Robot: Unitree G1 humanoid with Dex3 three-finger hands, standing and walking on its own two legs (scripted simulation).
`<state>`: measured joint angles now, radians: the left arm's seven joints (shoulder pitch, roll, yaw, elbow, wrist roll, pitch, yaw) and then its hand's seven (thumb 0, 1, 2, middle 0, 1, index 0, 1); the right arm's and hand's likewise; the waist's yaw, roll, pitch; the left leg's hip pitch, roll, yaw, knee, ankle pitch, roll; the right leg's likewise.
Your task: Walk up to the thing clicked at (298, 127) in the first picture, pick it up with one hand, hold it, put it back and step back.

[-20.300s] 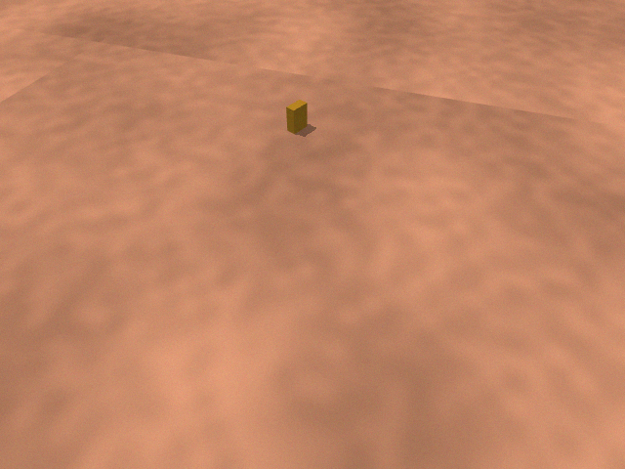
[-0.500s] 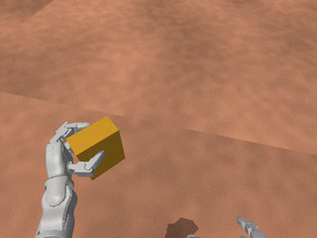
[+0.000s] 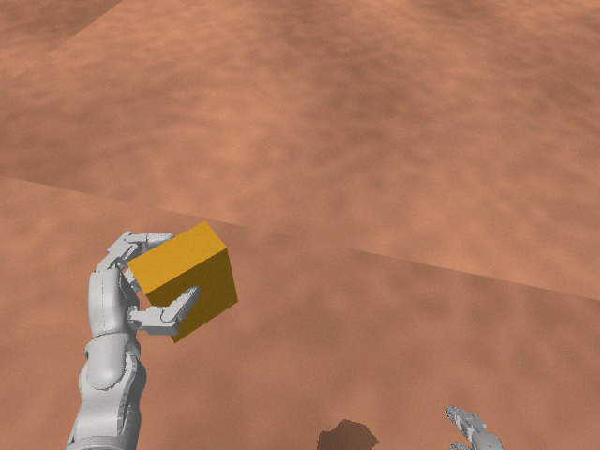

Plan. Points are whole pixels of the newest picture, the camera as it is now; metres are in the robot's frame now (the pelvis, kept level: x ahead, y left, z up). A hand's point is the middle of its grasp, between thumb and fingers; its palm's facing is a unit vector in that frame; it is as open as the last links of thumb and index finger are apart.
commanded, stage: hold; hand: left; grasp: from the side
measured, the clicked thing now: (189, 284) +0.34 +0.16 +0.01
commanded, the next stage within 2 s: crouch in 1.86 s
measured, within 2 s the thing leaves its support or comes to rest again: neither
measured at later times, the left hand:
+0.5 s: hand (163, 284) +0.32 +0.18 +0.05, palm faces +0.24 -0.97 -0.01, open 9.6 cm
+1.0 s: hand (162, 283) +0.32 +0.18 +0.05, palm faces +0.24 -0.97 -0.01, open 9.6 cm
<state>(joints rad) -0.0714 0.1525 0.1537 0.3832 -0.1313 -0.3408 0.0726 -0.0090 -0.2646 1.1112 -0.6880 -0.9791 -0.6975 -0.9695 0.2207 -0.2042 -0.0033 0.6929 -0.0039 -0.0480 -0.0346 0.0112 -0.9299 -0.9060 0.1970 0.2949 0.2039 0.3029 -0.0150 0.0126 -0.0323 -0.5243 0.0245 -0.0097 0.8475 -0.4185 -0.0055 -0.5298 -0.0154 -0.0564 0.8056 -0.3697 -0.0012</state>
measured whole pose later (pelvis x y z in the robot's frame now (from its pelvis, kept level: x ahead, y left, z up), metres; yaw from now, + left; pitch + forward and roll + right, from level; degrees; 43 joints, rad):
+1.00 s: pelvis +0.00 +0.00 +0.00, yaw +0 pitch +5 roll -1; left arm -0.09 0.15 0.16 0.41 -0.13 -0.35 0.08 -0.01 -0.26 1.11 -0.68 -0.99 -0.69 -0.98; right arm 0.22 -0.20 0.00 0.69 0.00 -0.06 -0.03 0.01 -0.93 -0.91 0.20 0.29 0.20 0.30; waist -0.02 0.01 -0.03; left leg -0.52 0.02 -0.01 0.84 -0.41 0.00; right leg -0.52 -0.02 -0.05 0.79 -0.36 0.00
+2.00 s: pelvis +0.00 +0.00 +0.00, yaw +0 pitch +5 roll -1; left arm -0.10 0.15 0.17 0.42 -0.13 -0.36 0.08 -0.01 -0.27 1.12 -0.68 -1.00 -0.69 -0.99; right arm 0.21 -0.20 0.00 0.69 0.00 -0.06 -0.03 0.01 -0.93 -0.91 0.20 0.29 0.20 0.30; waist -0.01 0.01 -0.03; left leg -0.51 0.02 -0.01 0.83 -0.40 -0.01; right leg -0.52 -0.01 -0.06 0.79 -0.36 -0.01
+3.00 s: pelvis -0.07 +0.00 -0.29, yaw -3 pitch +34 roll -4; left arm -0.67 0.38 0.48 1.14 -0.07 -0.80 0.02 -0.01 -0.26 1.11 -0.68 -1.00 -0.69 -0.99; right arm 0.09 -0.25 0.03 0.73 -0.11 -0.03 0.09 0.01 -0.92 -0.91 0.20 0.29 0.20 0.30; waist -0.12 -0.02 -0.15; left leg -1.94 0.02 -0.07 2.04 -0.70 -0.01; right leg -1.93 -0.04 -0.08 1.97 -0.63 -0.02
